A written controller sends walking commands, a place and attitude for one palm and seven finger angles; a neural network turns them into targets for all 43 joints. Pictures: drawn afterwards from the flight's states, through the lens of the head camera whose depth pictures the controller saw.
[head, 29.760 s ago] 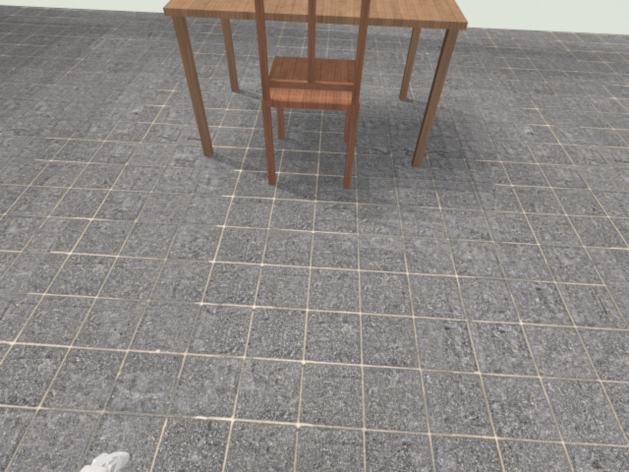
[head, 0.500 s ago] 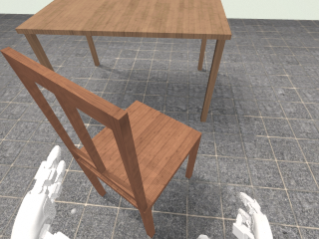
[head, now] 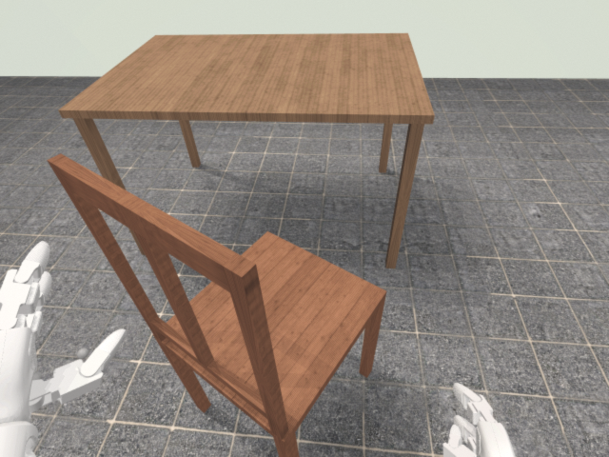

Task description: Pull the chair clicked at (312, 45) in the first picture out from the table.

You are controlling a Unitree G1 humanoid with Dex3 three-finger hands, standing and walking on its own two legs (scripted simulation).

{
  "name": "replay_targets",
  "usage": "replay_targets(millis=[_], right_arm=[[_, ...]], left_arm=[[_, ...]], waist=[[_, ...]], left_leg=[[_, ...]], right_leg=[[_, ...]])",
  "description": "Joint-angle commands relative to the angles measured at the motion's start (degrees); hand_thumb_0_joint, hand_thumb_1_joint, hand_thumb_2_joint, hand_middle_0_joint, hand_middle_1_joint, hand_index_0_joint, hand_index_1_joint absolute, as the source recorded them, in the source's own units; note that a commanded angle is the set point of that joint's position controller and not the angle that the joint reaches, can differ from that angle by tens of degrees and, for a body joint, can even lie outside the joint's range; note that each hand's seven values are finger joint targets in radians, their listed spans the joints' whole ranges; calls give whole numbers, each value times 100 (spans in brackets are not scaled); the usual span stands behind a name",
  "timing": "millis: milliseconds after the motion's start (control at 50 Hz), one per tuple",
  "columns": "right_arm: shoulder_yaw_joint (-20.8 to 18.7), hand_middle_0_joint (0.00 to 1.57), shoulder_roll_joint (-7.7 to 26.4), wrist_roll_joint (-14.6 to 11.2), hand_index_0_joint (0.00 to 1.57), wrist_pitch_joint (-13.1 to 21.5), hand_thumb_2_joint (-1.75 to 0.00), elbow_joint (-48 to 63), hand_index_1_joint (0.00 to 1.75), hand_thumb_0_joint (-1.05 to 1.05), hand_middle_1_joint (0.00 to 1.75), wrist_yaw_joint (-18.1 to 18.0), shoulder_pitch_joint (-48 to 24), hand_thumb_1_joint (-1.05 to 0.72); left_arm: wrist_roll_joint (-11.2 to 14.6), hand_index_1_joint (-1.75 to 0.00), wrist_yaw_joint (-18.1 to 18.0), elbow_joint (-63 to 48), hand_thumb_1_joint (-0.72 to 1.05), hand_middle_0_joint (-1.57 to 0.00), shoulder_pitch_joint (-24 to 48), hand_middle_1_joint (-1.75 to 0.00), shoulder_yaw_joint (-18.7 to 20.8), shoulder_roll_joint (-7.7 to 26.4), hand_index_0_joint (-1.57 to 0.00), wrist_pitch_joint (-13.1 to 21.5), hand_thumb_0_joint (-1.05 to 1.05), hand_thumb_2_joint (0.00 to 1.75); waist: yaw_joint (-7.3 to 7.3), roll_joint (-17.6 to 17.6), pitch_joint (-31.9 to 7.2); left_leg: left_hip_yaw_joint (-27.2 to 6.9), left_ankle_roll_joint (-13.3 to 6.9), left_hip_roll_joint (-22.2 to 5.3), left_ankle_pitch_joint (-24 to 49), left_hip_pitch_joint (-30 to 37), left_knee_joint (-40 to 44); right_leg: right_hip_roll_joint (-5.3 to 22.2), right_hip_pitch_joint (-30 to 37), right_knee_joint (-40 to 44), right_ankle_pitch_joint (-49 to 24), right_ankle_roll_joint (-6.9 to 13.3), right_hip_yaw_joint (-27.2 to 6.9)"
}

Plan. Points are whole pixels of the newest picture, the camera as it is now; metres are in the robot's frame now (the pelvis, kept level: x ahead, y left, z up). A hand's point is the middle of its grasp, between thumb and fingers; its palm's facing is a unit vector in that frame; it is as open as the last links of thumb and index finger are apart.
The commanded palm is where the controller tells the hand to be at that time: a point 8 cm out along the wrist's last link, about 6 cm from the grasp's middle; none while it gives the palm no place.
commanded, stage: draw the hand back to the body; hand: left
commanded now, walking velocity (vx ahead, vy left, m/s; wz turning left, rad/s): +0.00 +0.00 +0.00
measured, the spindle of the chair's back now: (181, 308) +0.35 +0.25 -0.04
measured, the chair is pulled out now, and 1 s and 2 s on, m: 0.57 0.57 0.57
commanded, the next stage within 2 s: step back with the hand held close in 0.52 s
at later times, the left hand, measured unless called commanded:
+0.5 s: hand (60, 328) +0.18 +0.26 +0.18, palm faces +0.46 -0.79 -0.41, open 7.5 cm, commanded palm +0.14 +0.30 +0.19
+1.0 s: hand (54, 326) +0.19 +0.27 +0.17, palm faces +0.34 -0.77 -0.54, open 7.4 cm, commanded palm +0.13 +0.31 +0.19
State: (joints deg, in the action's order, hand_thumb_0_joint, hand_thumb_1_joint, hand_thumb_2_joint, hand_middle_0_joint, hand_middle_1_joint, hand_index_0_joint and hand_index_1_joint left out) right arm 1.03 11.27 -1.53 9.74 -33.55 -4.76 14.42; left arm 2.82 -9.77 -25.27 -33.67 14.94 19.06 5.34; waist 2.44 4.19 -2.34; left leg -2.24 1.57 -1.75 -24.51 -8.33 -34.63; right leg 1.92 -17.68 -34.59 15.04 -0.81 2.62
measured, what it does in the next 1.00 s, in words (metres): stands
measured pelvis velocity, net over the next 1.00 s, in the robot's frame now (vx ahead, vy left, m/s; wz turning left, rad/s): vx -0.02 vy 0.02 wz -0.04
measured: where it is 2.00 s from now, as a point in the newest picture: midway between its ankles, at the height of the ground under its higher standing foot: outside the picture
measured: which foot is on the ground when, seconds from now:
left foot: down 0.00-1.00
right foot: down 0.00-1.00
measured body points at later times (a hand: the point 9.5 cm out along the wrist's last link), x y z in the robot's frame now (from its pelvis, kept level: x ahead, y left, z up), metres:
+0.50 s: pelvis +0.00 +0.00 +0.01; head -0.02 -0.02 +0.46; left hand +0.15 +0.30 +0.20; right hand +0.17 -0.23 -0.08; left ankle -0.06 +0.14 -0.73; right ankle +0.04 -0.13 -0.73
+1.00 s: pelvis -0.02 +0.02 +0.01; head +0.01 +0.01 +0.46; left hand +0.16 +0.30 +0.20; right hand +0.14 -0.23 -0.08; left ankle -0.06 +0.14 -0.73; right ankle +0.04 -0.13 -0.73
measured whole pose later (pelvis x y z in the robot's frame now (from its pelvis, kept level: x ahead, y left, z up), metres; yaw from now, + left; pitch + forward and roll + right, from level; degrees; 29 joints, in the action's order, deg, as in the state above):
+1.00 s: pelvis -0.02 +0.02 +0.01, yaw -2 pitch +0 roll +0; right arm -1.5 12.0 -0.7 2.2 -33.5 -3.0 9.8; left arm 2.0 -8.2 -29.3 -33.4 24.3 24.4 11.1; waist 0.0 0.5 4.2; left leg 0.9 0.3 -0.4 -18.7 -8.7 -27.9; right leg 2.7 -18.2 -26.2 7.4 -2.2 -0.5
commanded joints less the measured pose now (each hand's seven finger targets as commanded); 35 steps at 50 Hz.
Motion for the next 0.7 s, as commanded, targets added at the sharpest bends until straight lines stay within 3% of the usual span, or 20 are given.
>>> replay_targets(millis=[0, 100, 120, 160, 220, 300, 320, 380, 420, 540, 580, 620, 640, 660, 680], right_arm=[[-262, 20, 584, 37, 20, 451, -90, 813, 30, 0, 30, -6, -724, -90], [-288, 20, 613, 46, 20, 475, -90, 616, 30, 0, 30, 38, -758, -90], [-295, 20, 605, 50, 20, 470, -90, 570, 30, 0, 30, 25, -815, -90], [-315, 20, 606, 35, 20, 381, -90, 513, 30, 0, 30, 61, -808, -90], [-366, 20, 644, 14, 20, 271, -90, 512, 30, 0, 30, 100, -869, -90], [-397, 20, 675, 53, 20, 327, -90, 590, 30, 0, 30, 135, -908, -90], [-384, 20, 679, 74, 20, 372, -90, 596, 30, 0, 30, 129, -949, -90], [-373, 20, 631, 66, 20, 428, -90, 596, 30, 0, 30, 111, -916, -90], [-356, 20, 620, 78, 20, 454, -90, 543, 30, 0, 30, 89, -941, -90], [-358, 20, 611, 38, 20, 319, -90, 446, 30, 0, 30, 75, -907, -90], [-381, 20, 626, 35, 20, 271, -90, 466, 30, 0, 30, 95, -942, -90], [-376, 20, 661, 46, 20, 269, -90, 490, 30, 0, 30, 109, -990, -90], [-421, 20, 842, 1, 20, 147, -90, 610, 30, 0, 30, 121, -802, -90], [-401, 20, 754, 32, 20, 61, -90, 520, 30, 0, 30, 124, -783, -90], [-395, 20, 736, 44, 20, -12, -90, 587, 30, 0, 30, 141, -848, -90]], left_arm=[[38, -26, -108, -1440, 68, -17, 594, -26, 1083, 1148, -17, 540, 0, 80], [86, -29, -121, -1310, 86, -19, 975, -29, 1434, 1316, -19, 622, 0, 88], [104, -30, -116, -1145, 90, -20, 1052, -30, 1560, 1376, -20, 607, 0, 90], [136, -30, -52, -587, 90, -20, 785, -30, 1259, 943, -20, 570, 0, 90], [156, -30, 35, -331, 90, -20, 739, -30, 1076, 751, -20, 572, 0, 90], [118, -30, 10, -1044, 90, -20, 894, -30, 1247, 1110, -20, 731, 0, 90], [107, -30, -11, -1264, 90, -20, 962, -30, 1373, 1300, -20, 747, 0, 90], [87, -30, -55, -1498, 90, -20, 878, -30, 1349, 1288, -20, 751, 0, 90], [69, -30, -87, -1431, 90, -20, 881, -30, 1478, 1389, -20, 713, 0, 90], [95, -30, -42, -632, 90, -20, 927, -30, 1196, 955, -20, 624, 0, 90], [112, -30, -13, -492, 90, -20, 871, -30, 1195, 931, -20, 627, 0, 90], [100, -30, 31, -644, 90, -20, 1127, -30, 989, 840, -20, 630, 0, 90], [61, -30, 16, -1130, 90, -20, 1914, -30, 1964, 1854, -20, 900, 0, 90], [18, -30, 72, -635, 90, -20, 1465, -30, 1686, 1436, -20, 949, 0, 90], [-9, -30, 100, -560, 90, -20, 1102, -30, 1496, 1227, -20, 929, 0, 90]], waist=[[51, 158, -247], [49, 130, -217], [59, 48, -43], [23, -275, 233], [20, -338, 449], [88, -95, -282], [107, 131, -368], [86, 105, -584], [93, 256, -373], [1, -85, 369], [28, -355, 380], [8, -217, 305], [-92, -336, 610], [-151, -549, 507], [-136, -606, 473]], left_leg=[[226, -128, 116, 1820, -736, 1006], [248, -105, 92, 2143, -499, 1168], [262, -108, 81, 2118, -521, 1194], [289, -124, 52, 1937, -589, 1276], [308, -152, 51, 1699, -685, 1347], [289, -182, 90, 1866, -393, 1363], [288, -167, 96, 1983, -358, 1347], [295, -150, 112, 2146, -249, 1344], [294, -123, 122, 2154, -318, 1359], [340, -136, 56, 1784, -451, 1474], [320, -171, 45, 1704, -493, 1480], [338, -183, 53, 1759, -425, 1453], [389, -280, -60, 1107, -648, 1342], [295, -291, 0, 885, -613, 1256], [311, -307, -4, 949, -519, 1252]], right_leg=[[-39, 1326, 669, -1045, 197, -30], [-55, 1507, 830, -1338, 197, -27], [-84, 1471, 921, -1336, 201, -36], [-67, 1358, 969, -1113, 179, 3], [-54, 1282, 1088, -812, 183, -13], [-39, 1615, 1038, -996, 158, -39], [-46, 1713, 1048, -1162, 168, -76], [-47, 1855, 1046, -1379, 165, -70], [-73, 1816, 1111, -1423, 188, -93], [-59, 1421, 1215, -943, 180, -52], [-63, 1398, 1222, -818, 166, -51], [-64, 1373, 1252, -859, 160, -67], [235, 997, 1604, -950, 147, -801], [342, 1006, 1693, -790, 185, -785], [363, 958, 1708, -889, 193, -815]])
